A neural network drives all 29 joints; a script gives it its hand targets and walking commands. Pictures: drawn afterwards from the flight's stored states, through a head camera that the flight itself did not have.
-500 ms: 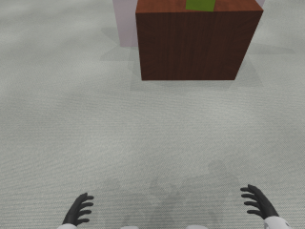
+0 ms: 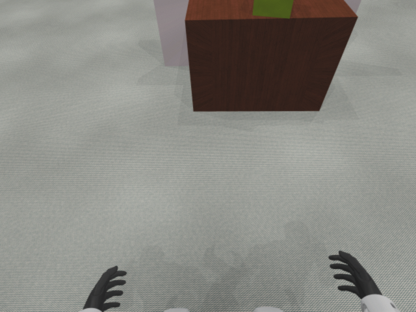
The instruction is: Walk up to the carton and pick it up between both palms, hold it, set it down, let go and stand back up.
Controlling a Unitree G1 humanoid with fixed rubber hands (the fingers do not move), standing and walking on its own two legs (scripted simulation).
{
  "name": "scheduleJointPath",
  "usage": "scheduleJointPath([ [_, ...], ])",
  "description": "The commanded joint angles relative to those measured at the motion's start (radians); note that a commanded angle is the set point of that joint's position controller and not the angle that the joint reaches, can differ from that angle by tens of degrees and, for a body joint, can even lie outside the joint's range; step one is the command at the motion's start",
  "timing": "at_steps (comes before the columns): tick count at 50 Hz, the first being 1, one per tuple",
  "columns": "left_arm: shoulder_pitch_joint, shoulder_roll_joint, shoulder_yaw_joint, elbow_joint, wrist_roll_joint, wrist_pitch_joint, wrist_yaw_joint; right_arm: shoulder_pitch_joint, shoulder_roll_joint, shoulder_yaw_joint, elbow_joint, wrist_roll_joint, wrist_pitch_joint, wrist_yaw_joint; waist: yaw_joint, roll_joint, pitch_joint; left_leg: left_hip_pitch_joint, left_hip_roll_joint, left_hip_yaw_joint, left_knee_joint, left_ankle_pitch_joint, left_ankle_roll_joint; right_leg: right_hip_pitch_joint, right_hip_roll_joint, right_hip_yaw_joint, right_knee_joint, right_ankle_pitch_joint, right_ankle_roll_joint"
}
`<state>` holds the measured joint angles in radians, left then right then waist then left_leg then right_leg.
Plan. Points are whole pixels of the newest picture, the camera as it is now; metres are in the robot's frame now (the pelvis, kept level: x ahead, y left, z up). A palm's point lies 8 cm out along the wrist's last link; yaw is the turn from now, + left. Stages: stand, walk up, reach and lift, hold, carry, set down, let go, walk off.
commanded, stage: stand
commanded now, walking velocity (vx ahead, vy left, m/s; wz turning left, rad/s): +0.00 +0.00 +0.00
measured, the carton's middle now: out of the picture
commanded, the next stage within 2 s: walk up in 1.38 s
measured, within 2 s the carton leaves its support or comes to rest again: neither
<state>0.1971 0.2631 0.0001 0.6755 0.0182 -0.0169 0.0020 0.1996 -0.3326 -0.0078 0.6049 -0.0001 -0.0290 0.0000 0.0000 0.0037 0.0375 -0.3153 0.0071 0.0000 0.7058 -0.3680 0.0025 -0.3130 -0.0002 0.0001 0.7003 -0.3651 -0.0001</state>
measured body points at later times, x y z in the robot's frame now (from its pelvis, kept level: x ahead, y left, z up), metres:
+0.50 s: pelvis -0.01 +0.00 +0.00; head -0.01 +0.00 +0.45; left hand +0.13 +0.26 -0.10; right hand +0.15 -0.28 -0.08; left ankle +0.01 +0.12 -0.72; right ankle +0.01 -0.12 -0.72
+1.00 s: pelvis -0.02 +0.00 +0.00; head -0.02 +0.00 +0.45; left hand +0.11 +0.26 -0.11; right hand +0.14 -0.28 -0.08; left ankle +0.01 +0.12 -0.72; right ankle +0.01 -0.12 -0.72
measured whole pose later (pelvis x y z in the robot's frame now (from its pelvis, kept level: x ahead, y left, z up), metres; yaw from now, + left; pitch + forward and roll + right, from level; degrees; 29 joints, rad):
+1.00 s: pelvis -0.02 +0.00 +0.00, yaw +0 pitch -3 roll +0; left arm 0.20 0.27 0.00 0.75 0.02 -0.02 0.00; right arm 0.20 -0.35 0.00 0.66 0.00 -0.03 0.00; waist 0.00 0.00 0.04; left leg -0.32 0.01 0.00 0.71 -0.34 0.00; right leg -0.31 0.00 0.00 0.70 -0.34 0.00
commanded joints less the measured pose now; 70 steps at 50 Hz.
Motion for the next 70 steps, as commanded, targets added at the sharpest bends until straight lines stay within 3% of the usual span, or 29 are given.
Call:
scheduleJointPath([
  [1,-0.060,0.259,0.096,-0.035,-0.006,-0.042,0.002,-0.031,-0.215,-0.071,-0.009,-0.025,-0.039,-0.010,-0.005,0.017,-0.076,0.034,0.088,-0.085,-0.128,0.224,0.073,0.020,-0.082,0.086,-0.121,0.200,-0.078],
  [2,-0.061,0.254,0.096,-0.029,-0.007,-0.042,0.000,-0.044,-0.203,-0.068,-0.003,-0.026,-0.042,-0.009,0.007,0.006,-0.082,0.032,0.095,-0.094,-0.131,0.224,0.076,0.030,-0.083,0.082,-0.115,0.201,-0.079],
  [3,-0.063,0.264,0.096,-0.027,-0.006,-0.044,0.000,-0.034,-0.201,-0.065,-0.012,-0.022,-0.042,-0.008,-0.003,-0.017,-0.091,0.031,0.091,-0.090,-0.124,0.232,0.074,0.035,-0.081,0.084,-0.119,0.212,-0.080],
  [5,-0.046,0.269,0.095,-0.014,-0.005,-0.040,-0.001,-0.036,-0.211,-0.069,-0.006,-0.025,-0.038,-0.011,-0.002,0.005,-0.085,0.032,0.085,-0.085,-0.124,0.219,0.074,0.031,-0.085,0.087,-0.124,0.206,-0.077],
  [6,-0.055,0.269,0.093,-0.019,-0.006,-0.043,0.000,-0.022,-0.216,-0.070,0.000,-0.023,-0.037,-0.009,0.000,-0.019,-0.081,0.029,0.087,-0.092,-0.135,0.220,0.074,0.030,-0.088,0.090,-0.123,0.202,-0.079],
  [11,-0.051,0.265,0.090,-0.003,-0.012,-0.039,-0.002,-0.028,-0.213,-0.064,0.007,-0.022,-0.041,-0.008,0.002,0.006,-0.086,0.033,0.095,-0.095,-0.147,0.186,0.077,0.032,-0.085,0.091,-0.127,0.178,-0.078],
  [13,-0.067,0.270,0.094,-0.011,-0.007,-0.040,0.000,-0.041,-0.217,-0.068,0.004,-0.024,-0.039,-0.010,0.004,-0.018,-0.062,0.022,0.092,-0.094,-0.152,0.187,0.074,0.017,-0.083,0.093,-0.135,0.171,-0.077],
  [14,-0.064,0.261,0.089,-0.007,-0.006,-0.041,-0.003,-0.045,-0.214,-0.064,0.004,-0.024,-0.041,-0.008,0.007,0.013,-0.062,0.024,0.092,-0.095,-0.150,0.175,0.076,0.020,-0.084,0.091,-0.137,0.167,-0.077],
  [22,-0.071,0.266,0.090,0.002,-0.008,-0.041,-0.003,-0.037,-0.224,-0.067,0.013,-0.023,-0.039,-0.007,0.001,-0.012,-0.063,0.030,0.089,-0.092,-0.159,0.166,0.068,0.009,-0.081,0.096,-0.148,0.139,-0.074],
  [24,-0.065,0.262,0.088,0.003,-0.010,-0.040,-0.004,-0.042,-0.227,-0.066,0.014,-0.023,-0.038,-0.007,0.008,0.014,-0.049,0.009,0.100,-0.115,-0.174,0.135,0.074,0.015,-0.073,0.094,-0.149,0.129,-0.072],
  [27,-0.066,0.278,0.092,0.021,-0.007,-0.042,-0.004,-0.038,-0.214,-0.065,0.022,-0.019,-0.041,-0.007,-0.002,-0.022,-0.052,0.025,0.080,-0.091,-0.160,0.155,0.065,0.012,-0.089,0.106,-0.166,0.132,-0.078],
  [30,-0.067,0.274,0.091,0.016,-0.012,-0.043,-0.007,-0.022,-0.224,-0.064,0.029,-0.019,-0.038,-0.007,0.001,0.005,-0.060,0.032,0.090,-0.102,-0.174,0.182,0.069,0.018,-0.087,0.100,-0.153,0.145,-0.071],
  [35,-0.071,0.274,0.084,0.027,-0.010,-0.039,-0.004,-0.052,-0.218,-0.062,0.031,-0.019,-0.038,-0.010,0.005,-0.017,-0.052,0.018,0.090,-0.103,-0.171,0.150,0.073,0.026,-0.090,0.106,-0.172,0.137,-0.072],
  [37,-0.069,0.284,0.086,0.032,-0.009,-0.040,-0.004,-0.040,-0.228,-0.063,0.041,-0.020,-0.036,-0.008,0.002,0.005,-0.037,0.032,0.086,-0.096,-0.175,0.137,0.069,-0.005,-0.092,0.112,-0.180,0.121,-0.077],
  [43,-0.065,0.279,0.088,0.044,-0.011,-0.036,-0.005,-0.040,-0.228,-0.058,0.054,-0.020,-0.039,-0.006,0.008,-0.004,-0.044,0.012,0.092,-0.111,-0.191,0.109,0.069,0.015,-0.087,0.110,-0.180,0.098,-0.073],
  [50,-0.061,0.272,0.085,0.057,-0.012,-0.041,-0.006,-0.050,-0.235,-0.056,0.064,-0.019,-0.038,-0.005,0.011,0.013,-0.041,0.018,0.099,-0.118,-0.197,0.147,0.071,0.026,-0.085,0.109,-0.176,0.136,-0.072],
  [52,-0.082,0.287,0.088,0.059,-0.010,-0.038,-0.002,-0.039,-0.219,-0.051,0.074,-0.013,-0.036,-0.006,0.001,-0.021,-0.030,0.027,0.094,-0.104,-0.198,0.155,0.066,0.016,-0.094,0.117,-0.189,0.141,-0.072],
  [55,-0.067,0.283,0.086,0.065,-0.013,-0.038,-0.004,-0.039,-0.230,-0.053,0.078,-0.017,-0.035,-0.006,0.005,-0.006,-0.064,0.052,0.095,-0.102,-0.191,0.164,0.069,0.026,-0.091,0.113,-0.183,0.147,-0.071],
  [61,-0.073,0.285,0.084,0.079,-0.012,-0.037,-0.008,-0.055,-0.228,-0.053,0.086,-0.018,-0.035,-0.004,0.008,0.011,-0.005,-0.002,0.099,-0.123,-0.220,0.077,0.072,0.004,-0.084,0.110,-0.198,0.082,-0.070],
  [67,-0.082,0.294,0.084,0.087,-0.009,-0.038,-0.009,-0.055,-0.228,-0.049,0.097,-0.018,-0.034,-0.004,0.004,-0.019,-0.027,0.019,0.089,-0.106,-0.210,0.098,0.065,0.019,-0.089,0.118,-0.209,0.094,-0.069],
  [70,-0.088,0.297,0.091,0.084,-0.011,-0.034,-0.005,-0.063,-0.222,-0.048,0.098,-0.015,-0.037,-0.005,0.011,0.003,-0.018,0.015,0.096,-0.115,-0.206,0.153,0.067,0.016,-0.086,0.110,-0.191,0.131,-0.070],
])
